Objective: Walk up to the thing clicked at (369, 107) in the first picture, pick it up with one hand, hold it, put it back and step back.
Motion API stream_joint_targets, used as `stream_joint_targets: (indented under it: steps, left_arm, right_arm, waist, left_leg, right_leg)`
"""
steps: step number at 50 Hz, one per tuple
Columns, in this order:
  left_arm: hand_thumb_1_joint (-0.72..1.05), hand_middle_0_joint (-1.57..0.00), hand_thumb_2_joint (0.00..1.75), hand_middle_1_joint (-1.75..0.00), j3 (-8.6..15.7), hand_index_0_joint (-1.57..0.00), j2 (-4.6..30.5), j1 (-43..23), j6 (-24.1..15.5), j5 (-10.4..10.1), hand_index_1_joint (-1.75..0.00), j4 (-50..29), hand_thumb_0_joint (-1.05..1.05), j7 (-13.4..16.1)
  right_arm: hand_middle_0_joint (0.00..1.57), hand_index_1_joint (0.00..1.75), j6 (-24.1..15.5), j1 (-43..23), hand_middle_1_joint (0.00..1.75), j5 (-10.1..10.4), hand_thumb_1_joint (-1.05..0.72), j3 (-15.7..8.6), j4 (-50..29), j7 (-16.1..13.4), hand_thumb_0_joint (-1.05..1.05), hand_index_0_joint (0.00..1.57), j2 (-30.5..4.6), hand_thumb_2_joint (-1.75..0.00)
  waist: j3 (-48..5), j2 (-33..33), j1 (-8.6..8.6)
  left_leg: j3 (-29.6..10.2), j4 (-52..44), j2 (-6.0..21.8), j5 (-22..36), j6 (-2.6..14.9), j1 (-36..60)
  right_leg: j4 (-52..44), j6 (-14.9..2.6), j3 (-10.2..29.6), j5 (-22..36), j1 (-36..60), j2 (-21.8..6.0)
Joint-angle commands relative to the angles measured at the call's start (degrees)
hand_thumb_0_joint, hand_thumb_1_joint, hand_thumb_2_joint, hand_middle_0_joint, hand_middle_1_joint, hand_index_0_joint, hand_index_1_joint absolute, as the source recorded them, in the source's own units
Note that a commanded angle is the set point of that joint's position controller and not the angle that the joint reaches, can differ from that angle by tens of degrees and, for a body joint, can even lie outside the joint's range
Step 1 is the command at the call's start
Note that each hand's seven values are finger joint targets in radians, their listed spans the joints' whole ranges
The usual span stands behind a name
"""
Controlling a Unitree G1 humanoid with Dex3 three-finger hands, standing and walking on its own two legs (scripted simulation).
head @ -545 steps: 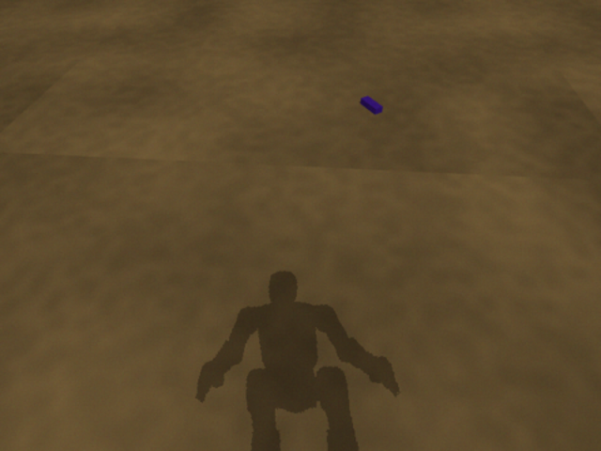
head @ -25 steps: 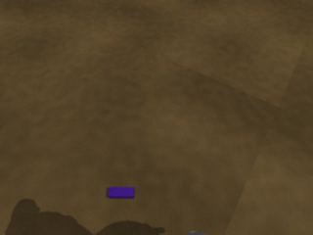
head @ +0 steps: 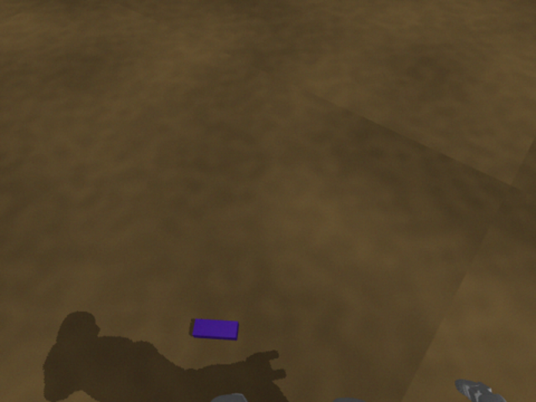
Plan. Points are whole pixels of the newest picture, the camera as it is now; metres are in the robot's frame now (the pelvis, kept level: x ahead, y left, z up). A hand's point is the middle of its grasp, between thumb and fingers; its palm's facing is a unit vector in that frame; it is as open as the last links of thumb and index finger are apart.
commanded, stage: walk up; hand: left
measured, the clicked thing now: (216, 329) +0.41 +0.23 -0.74
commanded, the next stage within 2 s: stand in 1.76 s
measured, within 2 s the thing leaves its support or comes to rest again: neither
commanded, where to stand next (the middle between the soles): +0.02 +0.01 m, yaw -2 degrees
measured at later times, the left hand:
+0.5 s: hand out of the picture +0.08 +0.31 -0.15, palm faces -0.05 -0.92 -0.39, open 7.4 cm
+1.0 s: hand out of the picture +0.06 +0.28 -0.13, palm faces -0.04 -0.94 -0.33, open 7.4 cm
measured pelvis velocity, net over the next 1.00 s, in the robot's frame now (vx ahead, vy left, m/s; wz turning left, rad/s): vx -0.03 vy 0.03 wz -0.02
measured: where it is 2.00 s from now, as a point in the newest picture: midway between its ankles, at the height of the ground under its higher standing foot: outside the picture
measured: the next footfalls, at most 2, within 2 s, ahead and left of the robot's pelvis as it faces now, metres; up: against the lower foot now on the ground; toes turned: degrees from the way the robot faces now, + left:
none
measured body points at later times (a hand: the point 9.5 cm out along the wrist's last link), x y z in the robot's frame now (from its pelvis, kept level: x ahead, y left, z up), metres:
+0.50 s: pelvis -0.01 +0.03 +0.00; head +0.03 +0.04 +0.45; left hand +0.09 +0.35 -0.12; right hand +0.09 -0.27 -0.12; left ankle +0.01 +0.15 -0.72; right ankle +0.00 -0.11 -0.72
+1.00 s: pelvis -0.03 +0.03 +0.02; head -0.02 +0.02 +0.47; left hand +0.06 +0.32 -0.11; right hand +0.06 -0.28 -0.11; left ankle +0.01 +0.15 -0.72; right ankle +0.00 -0.11 -0.72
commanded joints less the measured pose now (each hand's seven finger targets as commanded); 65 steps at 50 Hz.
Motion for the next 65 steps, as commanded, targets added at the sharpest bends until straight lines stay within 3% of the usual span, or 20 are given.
stream_joint_targets:
  steps: [1, 3, 4, 5, 6, 7, 10, 11, 12, 14, 15, 16, 18, 22, 24, 26, 28, 32, 44, 65]
  left_arm:
    - [0.9, -0.2, 0.9, -0.3, 3.15, -0.2, 11.63, 3.61, -1.77, 0.3, -0.3, -2.33, 0.0, 1.17]
    - [0.9, -0.2, 0.9, -0.3, 3.26, -0.2, 12.75, 5.35, -2.5, 0.6, -0.3, -1.12, 0.0, 1.38]
    - [0.9, -0.2, 0.9, -0.3, 3.69, -0.2, 15.31, 6.3, -2.95, 1.11, -0.3, -0.82, 0.0, 1.75]
    - [0.9, -0.2, 0.9, -0.3, 4.11, -0.2, 17.65, 5.07, -3.1, 1.27, -0.3, -0.86, 0.0, 1.92]
    - [0.9, -0.2, 0.9, -0.3, 4.34, -0.2, 19.91, 1.33, -2.86, 1.28, -0.3, -1.78, 0.0, 1.8]
    - [0.9, -0.2, 0.9, -0.3, 4.31, -0.2, 18.99, -0.27, -2.98, 1.73, -0.3, -2.75, 0.0, 1.75]
    - [0.9, -0.2, 0.9, -0.3, 3.82, -0.2, 18.16, -2.24, -2.96, 1.99, -0.3, -3.23, 0.0, 1.81]
    - [0.9, -0.2, 0.9, -0.3, 3.55, -0.2, 17.46, -3.41, -2.99, 1.94, -0.3, -3.48, 0.0, 1.74]
    - [0.9, -0.2, 0.9, -0.3, 3.15, -0.2, 16.2, -4.12, -2.81, 1.49, -0.3, -3.6, 0.0, 1.51]
    - [0.9, -0.2, 0.9, -0.3, 1.95, -0.2, 11.94, -4.27, -2.02, 0.41, -0.3, -4.74, 0.0, 1.0]
    - [0.9, -0.2, 0.9, -0.3, 1.63, -0.2, 10.78, -2.4, -1.34, 0.44, -0.3, -4.08, 0.0, 0.79]
    - [0.9, -0.2, 0.9, -0.3, 1.98, -0.2, 12.28, -2.4, -1.02, 0.26, -0.3, -3.12, 0.0, 0.9]
    - [0.9, -0.2, 0.9, -0.3, 2.32, -0.2, 12.42, -1.45, -1.07, 0.31, -0.3, -1.04, 0.0, 0.29]
    - [0.9, -0.2, 0.9, -0.3, 2.66, -0.2, 13.9, 0.06, -1.7, 0.52, -0.3, 0.89, 0.0, 0.2]
    - [0.9, -0.2, 0.9, -0.3, 2.18, -0.2, 15.07, -3.99, -1.7, 0.8, -0.3, 0.29, 0.0, -0.1]
    - [0.9, -0.2, 0.9, -0.3, 1.37, -0.2, 13.29, -6.61, -0.98, 0.6, -0.3, 0.65, 0.0, -0.66]
    - [0.9, -0.2, 0.9, -0.3, 1.23, -0.2, 12.57, -4.49, -0.69, 0.62, -0.3, 2.65, 0.0, -0.88]
    - [0.9, -0.2, 0.9, -0.3, 1.24, -0.2, 12.37, -5.64, -1.17, 0.48, -0.3, 4.66, 0.0, -1.15]
    - [0.9, -0.2, 0.9, -0.3, 1.22, -0.2, 10.93, -8.13, -1.18, 0.92, -0.3, 8.84, 0.0, -1.5]
    - [0.9, -0.2, 0.9, -0.3, 1.26, -0.2, 10.5, -7.59, -0.82, 1.22, -0.3, 11.01, 0.0, -1.57]
  right_arm:
    - [0.2, 0.3, -0.32, -0.71, 0.3, 0.4, -0.9, -3.79, -4.94, -1.12, 0.0, 0.2, -13.4, -0.9]
    - [0.2, 0.3, -0.01, -3.04, 0.3, 1.38, -0.9, -3.38, -5.06, -1.11, 0.0, 0.2, -12.55, -0.9]
    - [0.2, 0.3, 0.09, -4.0, 0.3, 1.74, -0.9, -3.22, -5.67, -1.03, 0.0, 0.2, -12.13, -0.9]
    - [0.2, 0.3, 0.39, -4.32, 0.3, 1.76, -0.9, -2.87, -6.03, -0.93, 0.0, 0.2, -11.01, -0.9]
    - [0.2, 0.3, 0.97, -2.88, 0.3, 1.35, -0.9, -3.23, -5.83, -1.04, 0.0, 0.2, -11.27, -0.9]
    - [0.2, 0.3, 1.3, -2.15, 0.3, 0.94, -0.9, -3.33, -5.41, -0.84, 0.0, 0.2, -11.38, -0.9]
    - [0.2, 0.3, 0.59, -1.46, 0.3, 0.87, -0.9, -3.67, -4.95, 0.12, 0.0, 0.2, -11.7, -0.9]
    - [0.2, 0.3, 0.03, 0.68, 0.3, 1.06, -0.9, -3.49, -3.98, 0.22, 0.0, 0.2, -10.71, -0.9]
    - [0.2, 0.3, -0.76, 1.98, 0.3, 1.21, -0.9, -3.78, -2.95, 0.06, 0.0, 0.2, -11.34, -0.9]
    - [0.2, 0.3, -1.74, 1.83, 0.3, 0.94, -0.9, -4.51, -2.88, -1.01, 0.0, 0.2, -14.26, -0.9]
    - [0.2, 0.3, -2.25, 0.16, 0.3, 0.56, -0.9, -3.89, -3.3, -1.2, 0.0, 0.2, -14.47, -0.9]
    - [0.2, 0.3, -2.42, -0.3, 0.3, 1.22, -0.9, -3.97, -2.66, -1.17, 0.0, 0.2, -16.18, -0.9]
    - [0.2, 0.3, -2.02, -5.15, 0.3, 0.99, -0.9, -3.3, -2.99, -1.39, 0.0, 0.2, -14.67, -0.9]
    - [0.2, 0.3, -1.78, -5.69, 0.3, 2.27, -0.9, -1.86, -1.95, -1.65, 0.0, 0.2, -12.44, -0.9]
    - [0.2, 0.3, -1.59, -3.63, 0.3, 2.35, -0.9, -1.23, -0.66, -1.55, 0.0, 0.2, -10.99, -0.9]
    - [0.2, 0.3, -1.73, -4.84, 0.3, 1.46, -0.9, -1.25, 1.14, -1.57, 0.0, 0.2, -11.74, -0.9]
    - [0.2, 0.3, -2.25, -7.39, 0.3, 1.53, -0.9, -1.15, 1.53, -1.45, 0.0, 0.2, -13.05, -0.9]
    - [0.2, 0.3, -2.62, -6.61, 0.3, 1.91, -0.9, -0.44, 3.72, -1.39, 0.0, 0.2, -11.38, -0.9]
    - [0.2, 0.3, -2.46, -6.95, 0.3, 1.55, -0.9, -0.03, 9.08, -1.0, 0.0, 0.2, -10.47, -0.9]
    - [0.2, 0.3, -2.72, -6.26, 0.3, 1.51, -0.9, 0.24, 11.39, -1.26, 0.0, 0.2, -11.1, -0.9]
  waist:
    - [-11.79, 6.73, 0.28]
    - [-12.95, 3.83, 1.94]
    - [-13.8, 0.2, 2.34]
    - [-11.55, -2.46, 1.88]
    - [-9.13, -7.23, 0.26]
    - [-7.38, -8.65, -0.43]
    - [-6.07, -9.84, -1.56]
    - [-7.1, -10.1, -2.71]
    - [-9.85, -6.36, -3.04]
    - [-13.84, 0.92, -2.53]
    - [-14.0, 2.71, -1.22]
    - [-13.1, 5.54, -1.76]
    - [-10.2, 5.69, 0.31]
    - [-13.86, 4.49, 1.02]
    - [-13.62, 2.87, -1.14]
    - [-9.45, 1.56, -0.83]
    - [-8.91, 1.73, 0.75]
    - [-9.83, 0.37, -0.07]
    - [-8.59, -1.5, -0.51]
    - [-8.97, -0.4, -0.37]
  left_leg:
    - [-11.57, -7.01, 11.93, 32.81, 10.39, 8.59]
    - [-7.92, -2.03, 8.84, 30.83, 5.67, 4.38]
    - [-5.5, 2.95, 5.37, 27.58, 3.08, 0.95]
    - [-3.89, 6.67, 2.14, 18.03, 0.9, -2.55]
    - [-2.06, 10.36, 1.11, -2.19, 0.34, -2.37]
    - [-3.66, 13.16, 1.84, -12.72, 0.43, -3.36]
    - [-3.25, 6.82, 2.51, -11.36, 1.04, -2.57]
    - [-2.05, -1.82, 2.91, -3.89, 1.1, 0.65]
    - [-3.01, -8.17, 4.47, 17.3, 1.44, 7.67]
    - [-15.69, -10.42, 12.6, 32.99, 7.42, 16.89]
    - [-19.93, -11.66, 17.82, 31.71, 10.58, 15.67]
    - [-20.69, -12.4, 19.88, 30.62, 13.07, 9.39]
    - [-14.14, -12.28, 15.1, 22.98, 9.39, 3.2]
    - [-5.96, -4.47, 7.82, 21.4, 2.52, 3.56]
    - [-6.31, -9.33, 6.14, 9.62, 1.25, 4.77]
    - [-8.91, -14.82, 8.01, 4.1, 1.96, 5.82]
    - [-10.15, -15.9, 10.32, 5.83, 3.19, 3.59]
    - [-6.49, -16.79, 7.66, 9.49, 1.08, 6.69]
    - [-5.34, -22.1, 7.19, 3.64, -0.43, 9.76]
    - [-5.58, -23.68, 8.15, 5.44, -0.35, 9.03]
  right_leg:
    - [-5.12, -0.94, 0.07, -0.5, 0.46, 0.84]
    - [-11.96, -1.83, 2.79, 20.28, 8.05, -2.4]
    - [-13.39, -4.31, 9.42, 28.46, 10.25, -7.71]
    - [-15.87, -8.88, 17.57, 32.02, 8.83, -13.89]
    - [-16.59, -14.09, 21.49, 34.4, 4.25, -19.67]
    - [-16.64, -15.61, 22.26, 36.56, 2.97, -20.9]
    - [-13.73, -11.75, 14.77, 38.06, 2.26, -16.59]
    - [-10.55, -8.71, 10.96, 39.08, 2.75, -13.51]
    - [-6.23, -4.75, 6.18, 38.16, 1.21, -9.17]
    - [4.69, 0.91, 0.55, 20.5, -6.84, 0.28]
    - [4.47, 0.86, 1.94, -3.87, -7.6, 1.91]
    - [5.52, 0.27, 3.61, -10.18, -3.26, 0.65]
    - [0.1, -0.45, 2.73, -5.8, 1.74, 0.06]
    - [-11.15, -2.46, 5.55, 26.63, 8.94, -3.1]
    - [-13.82, -4.44, 9.96, 21.36, 6.68, -6.98]
    - [-13.75, -2.31, 7.17, 13.09, 1.76, -3.93]
    - [-14.21, -1.2, 4.62, 13.73, 5.22, -2.32]
    - [-18.52, -1.57, 6.9, 19.32, 7.24, -4.4]
    - [-27.03, -0.62, 8.06, 12.41, 5.17, -5.17]
    - [-27.46, -0.14, 6.93, 15.22, 6.78, -4.56]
